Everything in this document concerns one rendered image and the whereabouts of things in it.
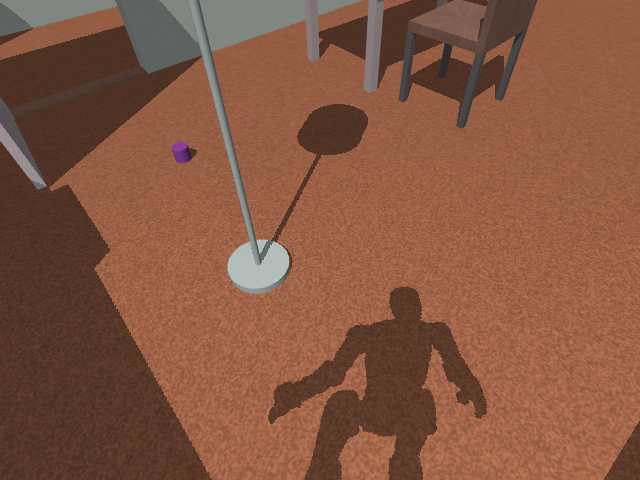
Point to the chair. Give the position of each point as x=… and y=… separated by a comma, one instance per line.
x=475, y=28

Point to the tin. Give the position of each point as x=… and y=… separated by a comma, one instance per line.
x=181, y=152

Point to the floor lamp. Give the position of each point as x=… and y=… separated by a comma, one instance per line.
x=258, y=266

